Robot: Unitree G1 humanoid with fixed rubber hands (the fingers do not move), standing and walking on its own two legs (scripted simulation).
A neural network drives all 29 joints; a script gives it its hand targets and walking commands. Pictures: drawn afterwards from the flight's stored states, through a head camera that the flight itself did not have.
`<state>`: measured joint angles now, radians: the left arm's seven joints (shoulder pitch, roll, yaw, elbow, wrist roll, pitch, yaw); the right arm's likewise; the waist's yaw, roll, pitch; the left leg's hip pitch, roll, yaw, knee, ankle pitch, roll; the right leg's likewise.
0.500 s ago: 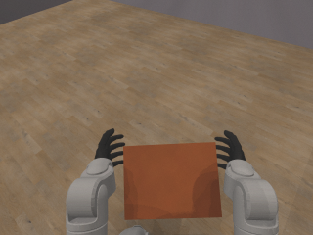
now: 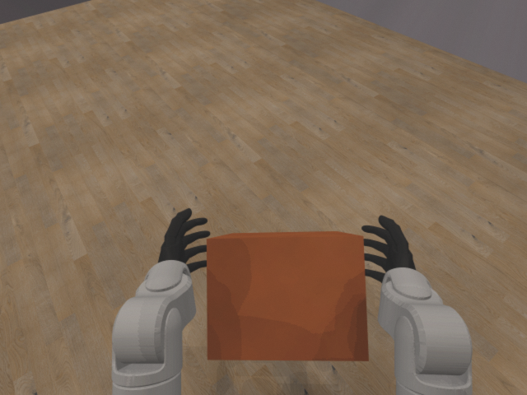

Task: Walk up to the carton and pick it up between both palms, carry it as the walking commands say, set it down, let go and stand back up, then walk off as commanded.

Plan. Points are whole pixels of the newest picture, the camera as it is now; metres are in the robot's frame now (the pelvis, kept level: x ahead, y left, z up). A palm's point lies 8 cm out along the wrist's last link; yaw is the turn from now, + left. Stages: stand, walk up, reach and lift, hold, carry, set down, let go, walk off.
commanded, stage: carry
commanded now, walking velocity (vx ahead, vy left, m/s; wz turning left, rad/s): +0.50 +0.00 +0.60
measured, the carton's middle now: (285, 282) +0.29 -0.01 -0.01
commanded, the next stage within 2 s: none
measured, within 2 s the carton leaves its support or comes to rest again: neither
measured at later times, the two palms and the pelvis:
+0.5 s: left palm (151, 152) +0.52 +0.24 +0.08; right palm (295, 129) +0.58 -0.04 +0.07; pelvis +0.30 +0.04 -0.02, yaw +15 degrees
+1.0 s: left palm (125, 81) +0.72 +0.34 +0.11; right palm (239, 50) +0.86 +0.09 +0.10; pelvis +0.57 +0.08 +0.01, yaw +31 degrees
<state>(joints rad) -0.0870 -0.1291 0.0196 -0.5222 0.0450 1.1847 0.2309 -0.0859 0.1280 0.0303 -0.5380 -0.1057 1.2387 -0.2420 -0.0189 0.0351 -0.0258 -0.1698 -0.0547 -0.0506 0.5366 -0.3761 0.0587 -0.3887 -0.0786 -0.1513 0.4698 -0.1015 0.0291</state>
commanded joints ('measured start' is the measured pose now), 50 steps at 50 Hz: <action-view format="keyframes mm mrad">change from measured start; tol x32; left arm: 1 -288 -960 -576 -16 -301 7 -256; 50 -413 -1044 -584 -52 -327 23 -266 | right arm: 1 -447 884 587 -150 379 -22 282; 50 -497 1020 575 -86 426 -21 285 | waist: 1 50 -393 -443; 21 -64 -240 -367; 23 -34 232 -404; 50 24 -204 -386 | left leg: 1 -486 -20 116 539 -69 -3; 19 -191 -52 387 -10 204 31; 23 493 388 -608 -215 568 340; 40 330 187 -19 -116 1078 129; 42 196 103 90 107 962 63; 45 -285 -1 60 540 -101 -40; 50 -194 94 68 70 -65 -22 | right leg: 1 763 -441 573 -223 123 -191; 19 624 -219 -167 119 995 -14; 24 -368 21 167 1091 -475 33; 40 -73 26 -6 36 -20 15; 45 712 -376 392 -75 1026 -228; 50 455 -253 149 -117 596 -141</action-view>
